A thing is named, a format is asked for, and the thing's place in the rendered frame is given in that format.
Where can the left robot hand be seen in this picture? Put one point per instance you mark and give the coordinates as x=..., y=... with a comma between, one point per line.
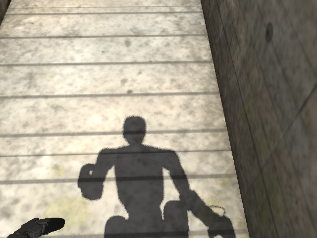
x=37, y=227

